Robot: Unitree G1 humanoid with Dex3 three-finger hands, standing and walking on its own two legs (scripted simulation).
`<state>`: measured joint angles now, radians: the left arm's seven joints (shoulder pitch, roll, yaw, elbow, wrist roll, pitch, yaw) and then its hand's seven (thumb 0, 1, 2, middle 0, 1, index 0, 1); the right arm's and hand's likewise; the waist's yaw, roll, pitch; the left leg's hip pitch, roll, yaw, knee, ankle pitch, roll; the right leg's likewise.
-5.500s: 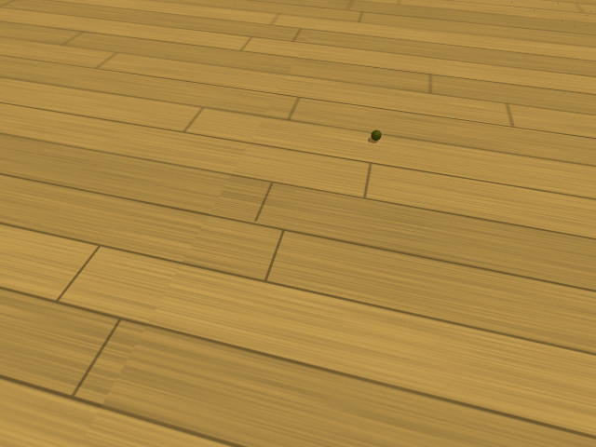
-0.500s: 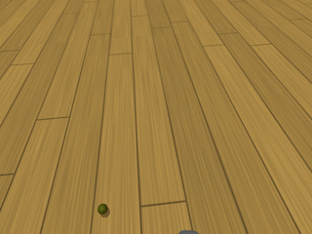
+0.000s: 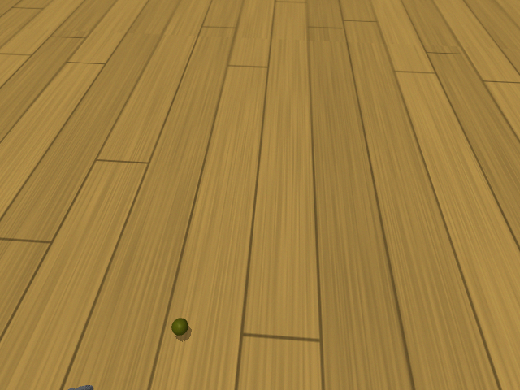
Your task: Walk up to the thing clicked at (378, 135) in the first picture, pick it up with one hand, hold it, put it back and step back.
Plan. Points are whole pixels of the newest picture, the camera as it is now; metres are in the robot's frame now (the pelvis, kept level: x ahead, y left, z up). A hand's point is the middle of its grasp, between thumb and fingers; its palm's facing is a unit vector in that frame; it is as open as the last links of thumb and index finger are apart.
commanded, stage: walk up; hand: left
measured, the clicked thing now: (180, 326) +0.40 +0.30 -0.72
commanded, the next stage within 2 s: stand in 1.20 s
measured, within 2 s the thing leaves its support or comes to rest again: neither
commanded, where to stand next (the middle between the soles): +0.06 +0.02 m, yaw +2 degrees
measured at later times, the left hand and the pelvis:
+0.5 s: hand out of the picture +0.08 +0.27 -0.12, palm faces +0.04 -0.92 -0.38, open 7.4 cm; pelvis -0.01 +0.01 +0.02, yaw +1 degrees
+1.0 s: hand out of the picture +0.10 +0.27 -0.13, palm faces +0.02 -0.95 -0.32, open 7.4 cm; pelvis +0.00 +0.02 +0.03, yaw +1 degrees
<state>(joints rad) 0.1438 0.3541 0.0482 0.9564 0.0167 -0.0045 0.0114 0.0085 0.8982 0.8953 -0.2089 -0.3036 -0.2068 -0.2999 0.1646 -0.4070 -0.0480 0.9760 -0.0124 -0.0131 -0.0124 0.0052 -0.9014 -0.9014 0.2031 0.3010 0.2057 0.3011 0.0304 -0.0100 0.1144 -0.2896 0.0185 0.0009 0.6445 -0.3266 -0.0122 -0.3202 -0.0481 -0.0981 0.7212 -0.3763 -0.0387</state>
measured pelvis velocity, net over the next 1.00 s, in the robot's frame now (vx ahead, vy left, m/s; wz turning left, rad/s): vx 0.00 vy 0.02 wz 0.03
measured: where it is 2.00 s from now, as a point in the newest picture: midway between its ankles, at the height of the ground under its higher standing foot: outside the picture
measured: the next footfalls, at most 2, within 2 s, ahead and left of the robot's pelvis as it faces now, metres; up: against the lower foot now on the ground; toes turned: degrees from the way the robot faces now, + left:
none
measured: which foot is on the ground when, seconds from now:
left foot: down 0.00-1.00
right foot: down 0.00-1.00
